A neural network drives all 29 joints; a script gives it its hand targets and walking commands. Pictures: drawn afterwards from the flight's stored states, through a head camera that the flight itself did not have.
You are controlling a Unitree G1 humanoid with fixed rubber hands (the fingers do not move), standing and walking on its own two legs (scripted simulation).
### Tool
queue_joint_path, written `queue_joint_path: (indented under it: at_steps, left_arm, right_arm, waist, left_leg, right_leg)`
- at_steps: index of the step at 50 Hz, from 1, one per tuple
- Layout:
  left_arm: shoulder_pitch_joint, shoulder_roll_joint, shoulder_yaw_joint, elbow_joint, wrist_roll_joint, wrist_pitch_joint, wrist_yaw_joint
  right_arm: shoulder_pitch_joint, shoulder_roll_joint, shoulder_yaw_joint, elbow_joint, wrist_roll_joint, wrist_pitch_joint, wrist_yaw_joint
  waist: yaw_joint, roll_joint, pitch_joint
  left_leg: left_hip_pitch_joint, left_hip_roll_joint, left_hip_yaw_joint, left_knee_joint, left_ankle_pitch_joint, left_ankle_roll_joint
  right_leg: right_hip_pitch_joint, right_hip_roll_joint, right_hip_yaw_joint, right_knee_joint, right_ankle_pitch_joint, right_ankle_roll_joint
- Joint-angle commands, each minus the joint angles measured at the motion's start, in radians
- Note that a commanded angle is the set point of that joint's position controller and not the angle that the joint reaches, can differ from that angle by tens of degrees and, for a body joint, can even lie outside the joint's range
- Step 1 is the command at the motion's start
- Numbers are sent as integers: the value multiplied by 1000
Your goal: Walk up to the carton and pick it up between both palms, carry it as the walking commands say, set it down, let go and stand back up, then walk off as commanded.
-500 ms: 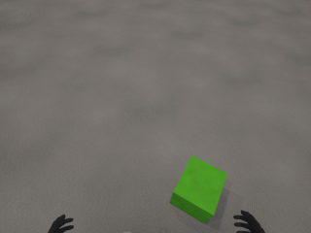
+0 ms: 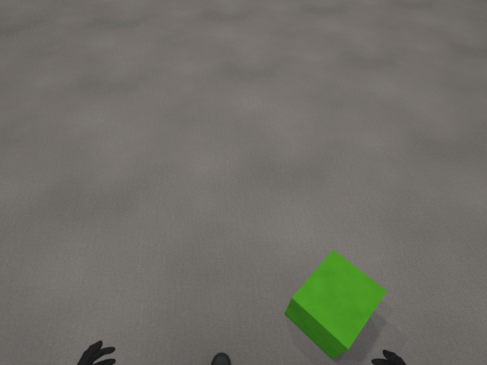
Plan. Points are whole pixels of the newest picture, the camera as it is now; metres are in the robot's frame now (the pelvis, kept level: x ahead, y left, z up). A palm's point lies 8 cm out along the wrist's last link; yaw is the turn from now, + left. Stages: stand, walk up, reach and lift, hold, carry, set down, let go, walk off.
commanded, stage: walk off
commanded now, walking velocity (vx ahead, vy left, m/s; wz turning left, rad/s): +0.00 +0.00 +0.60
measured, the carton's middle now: (332, 303) +0.39 -0.36 -0.67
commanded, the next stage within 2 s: stand in 1.76 s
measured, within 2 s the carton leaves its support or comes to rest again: neither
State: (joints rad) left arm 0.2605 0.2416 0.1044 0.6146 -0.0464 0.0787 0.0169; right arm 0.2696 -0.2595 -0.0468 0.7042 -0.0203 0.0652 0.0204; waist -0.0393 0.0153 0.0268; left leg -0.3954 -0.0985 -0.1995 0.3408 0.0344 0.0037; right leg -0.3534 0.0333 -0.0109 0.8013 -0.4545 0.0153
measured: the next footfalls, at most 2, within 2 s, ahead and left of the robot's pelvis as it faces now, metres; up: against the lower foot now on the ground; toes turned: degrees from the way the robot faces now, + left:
right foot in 0.04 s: +0.01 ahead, -0.10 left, +0.00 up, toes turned +0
left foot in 0.62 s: -0.03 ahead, +0.07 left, +0.00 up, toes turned +28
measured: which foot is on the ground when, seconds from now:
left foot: down 0.00-0.04, up 0.06-0.60, down 0.62-1.00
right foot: up 0.00-0.02, down 0.04-0.62, up 0.64-1.00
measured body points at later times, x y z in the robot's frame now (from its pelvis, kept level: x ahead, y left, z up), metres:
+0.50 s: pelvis -0.04 -0.06 +0.00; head -0.02 -0.07 +0.45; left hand -0.02 +0.23 -0.10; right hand +0.17 -0.25 -0.12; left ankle -0.02 +0.06 -0.70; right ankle -0.03 -0.10 -0.74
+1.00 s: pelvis -0.09 -0.09 +0.00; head -0.07 -0.06 +0.45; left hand -0.13 +0.21 -0.11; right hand +0.11 -0.27 -0.11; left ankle -0.06 +0.05 -0.74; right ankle +0.00 -0.21 -0.68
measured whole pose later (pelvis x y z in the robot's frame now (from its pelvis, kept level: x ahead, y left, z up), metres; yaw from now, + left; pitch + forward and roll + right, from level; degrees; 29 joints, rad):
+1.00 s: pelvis -0.09 -0.09 +0.00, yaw +34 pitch +2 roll -2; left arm 0.25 0.23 0.10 0.62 -0.05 0.07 0.01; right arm 0.33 -0.25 -0.05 0.72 -0.02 0.05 0.01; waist -0.04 0.02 0.02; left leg -0.38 -0.04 -0.11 0.39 -0.05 0.02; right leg -0.49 -0.05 -0.02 0.93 -0.40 0.02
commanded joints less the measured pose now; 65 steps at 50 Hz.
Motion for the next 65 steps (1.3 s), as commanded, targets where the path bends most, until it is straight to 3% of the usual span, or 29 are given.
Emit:
queue_joint_path:
  at_steps: [1, 2, 3, 4, 6, 10, 14, 17, 21, 27, 28, 29, 31, 32, 35, 38, 43, 46, 47, 48, 49, 54, 55, 56, 57, 58, 59, 61, 65]
  left_arm:
    - [265, 179, 26, 48, 88, -33, 45]
    - [53, 220, 32, -34, 104, -39, 44]
    - [-83, 212, 21, -98, 111, -44, 53]
    - [-160, 226, 17, -140, 117, -49, 51]
    - [-161, 116, 3, -106, 87, -66, 48]
    - [-42, 81, -15, -83, 86, -64, 32]
    - [189, 108, -6, 5, 73, -73, 24]
    - [165, 157, 16, 11, 101, -67, 36]
    - [28, 155, 13, -33, 99, -68, 24]
    - [-41, 103, -1, -76, 83, -69, 14]
    - [-30, 145, 17, -72, 93, -79, 11]
    - [-28, 116, 5, -75, 86, -73, 1]
    - [25, 73, -12, -92, 107, -49, -13]
    - [52, 54, -18, -83, 109, -45, -7]
    - [-94, 114, -1, -92, 110, -32, -22]
    - [-72, 76, -7, -69, 104, -36, -13]
    - [-66, 49, -22, -38, 94, -16, -4]
    - [-14, 56, -20, -34, 93, -29, 3]
    - [-32, 83, -16, -34, 99, -23, 4]
    - [-1, 78, -12, -32, 94, -24, 10]
    - [-17, 68, -24, -33, 96, -25, 11]
    - [153, 77, -8, -5, 67, -39, 0]
    - [233, 99, 15, 19, 72, -36, 9]
    - [268, 127, 21, 33, 80, -34, 27]
    - [174, 254, 40, -14, 113, -38, 38]
    - [22, 238, 37, -67, 105, -38, 35]
    - [-129, 217, 23, -126, 112, -43, 42]
    - [-169, 105, 0, -109, 82, -62, 26]
    - [-42, 146, 9, -94, 90, -79, 33]
  right_arm:
    - [-92, -105, -59, -92, 2, 0, -6]
    - [-92, -106, -65, -103, 12, 0, 0]
    - [-64, -146, -77, -81, -15, 2, 9]
    - [16, -143, -79, -52, -40, 3, 24]
    - [27, -151, -83, -38, -14, 5, 31]
    - [68, -88, -55, -10, -6, 26, 32]
    - [-182, -69, -26, -88, 11, 0, 27]
    - [-139, -68, -14, -70, 17, 5, 29]
    - [-55, -16, 0, -51, 28, 2, 38]
    - [-25, -83, -40, -32, -8, 6, 45]
    - [34, -21, -34, -23, -1, 3, 37]
    - [83, -76, -39, -6, -2, -9, 28]
    - [87, -216, -73, -9, -15, -36, -8]
    - [122, -174, -69, -4, -6, -48, -13]
    - [64, -153, -57, -23, -10, -37, -40]
    - [43, -206, -67, -49, -5, -45, -32]
    - [72, -138, -42, -22, 7, -43, -18]
    - [52, -181, -72, -24, -2, -33, -18]
    - [79, -161, -65, -26, 0, -31, -18]
    - [36, -156, -64, -31, -10, -32, -22]
    - [81, -156, -67, -30, -4, -24, -20]
    - [-70, -196, -72, -59, -1, -3, 8]
    - [-107, -179, -62, -75, -19, 6, 3]
    - [-102, -138, -57, -93, -11, 10, -5]
    - [-23, -78, -53, -103, 5, 5, -6]
    - [-19, -128, -63, -80, -23, 5, 6]
    - [39, -137, -77, -46, -42, 10, 7]
    - [28, -132, -77, -31, -27, 4, 23]
    - [80, -80, -57, -8, -5, 15, 17]
  waist:
    - [144, -141, -83]
    - [86, -367, -38]
    - [18, -274, 49]
    - [-38, -201, 83]
    - [-54, -83, 112]
    - [6, -129, 19]
    - [172, -301, -161]
    - [168, -264, -162]
    - [55, -283, -134]
    - [27, -78, -109]
    - [-9, -81, -133]
    - [-33, 39, -148]
    - [-13, 360, -56]
    - [-3, 313, -46]
    - [-22, 106, -70]
    - [21, 27, -99]
    - [26, 112, -126]
    - [51, 191, -146]
    - [13, 184, -137]
    - [54, 178, -132]
    - [13, 196, -150]
    - [124, 207, -81]
    - [159, 158, -59]
    - [176, -85, -26]
    - [87, -346, 20]
    - [42, -273, 87]
    - [-37, -199, 98]
    - [-40, -138, 114]
    - [7, -194, 12]
  left_leg:
    - [-263, -14, 6, 175, -560, -90]
    - [-324, -69, 147, 591, -493, -77]
    - [-300, 3, 135, 875, -452, -88]
    - [-276, -26, 97, 931, -470, -90]
    - [-131, 51, 168, 1039, -342, -99]
    - [-305, 30, 194, 974, -373, -105]
    - [-276, 63, 253, 660, -498, -127]
    - [-208, 61, 289, 561, -505, -129]
    - [-38, 105, 287, 430, -428, -63]
    - [75, 114, 348, 393, -333, -30]
    - [217, 175, 259, 330, -296, -16]
    - [284, 175, 217, 220, -296, -8]
    - [297, 435, -256, -32, -78, 87]
    - [229, 465, -292, -18, -2, 112]
    - [199, 336, -209, -76, -393, 130]
    - [234, 356, -195, -70, -140, 126]
    - [170, 234, -157, -135, -386, 90]
    - [172, 239, -164, -131, -467, 73]
    - [172, 252, -235, -170, -534, 51]
    - [176, 241, -205, -130, -479, 71]
    - [128, 269, -235, -142, -516, 84]
    - [-233, 175, -140, -88, -565, 32]
    - [-352, 136, -123, -74, -622, -18]
    - [-336, 34, -7, 137, -631, -40]
    - [-334, -76, 90, 552, -555, -47]
    - [-327, -12, 110, 811, -477, -64]
    - [-279, -34, 96, 946, -456, -73]
    - [-188, 37, 129, 971, -372, -75]
    - [-262, 27, 166, 1019, -365, -100]
  right_leg:
    - [327, -195, 206, -629, -253, -60]
    - [129, -478, 438, -689, -273, -145]
    - [-85, -533, 419, -765, -259, -189]
    - [-169, -487, 367, -762, -353, -141]
    - [-229, -328, 139, -655, 21, -101]
    - [223, -263, -4, -455, 410, -91]
    - [530, -294, -18, -324, 919, -117]
    - [501, -335, -46, -279, 1113, -142]
    - [299, -377, -78, -350, 866, -121]
    - [115, -400, -141, -363, 328, -116]
    - [-8, -413, -142, -341, 185, -97]
    - [-27, -366, -155, -246, 95, -52]
    - [-251, -141, -175, 101, -209, 37]
    - [-266, -138, -68, 181, -203, 16]
    - [-272, -108, 5, 237, -7, 20]
    - [-263, -95, 16, 273, 56, 20]
    - [-243, -72, -1, 249, 110, 61]
    - [-223, -76, 3, 211, 107, 61]
    - [-217, -70, 1, 241, 90, 47]
    - [-236, -56, 18, 156, 88, 61]
    - [-174, -58, -2, 170, 85, 57]
    - [249, -13, -28, -209, 74, 15]
    - [361, -37, -11, -319, -40, -26]
    - [278, -154, 119, -556, -231, -42]
    - [98, -419, 404, -670, -380, -68]
    - [-104, -511, 419, -744, -413, -126]
    - [-192, -494, 398, -773, -401, -107]
    - [-194, -315, 168, -626, -51, -58]
    - [140, -286, 5, -480, 305, -37]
